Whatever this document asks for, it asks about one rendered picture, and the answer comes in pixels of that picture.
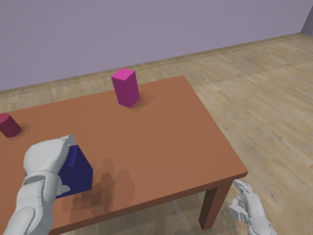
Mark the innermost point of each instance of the robot right hand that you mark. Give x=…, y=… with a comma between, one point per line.
x=244, y=208

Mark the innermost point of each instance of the table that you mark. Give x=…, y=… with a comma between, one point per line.
x=166, y=147

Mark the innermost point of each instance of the robot right forearm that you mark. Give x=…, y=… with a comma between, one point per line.
x=259, y=225

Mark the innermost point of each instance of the sponge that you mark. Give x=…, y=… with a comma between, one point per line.
x=76, y=172

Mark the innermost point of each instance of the robot left forearm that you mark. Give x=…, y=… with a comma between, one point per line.
x=34, y=205

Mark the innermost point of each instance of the robot left hand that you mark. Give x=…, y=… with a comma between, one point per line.
x=49, y=155

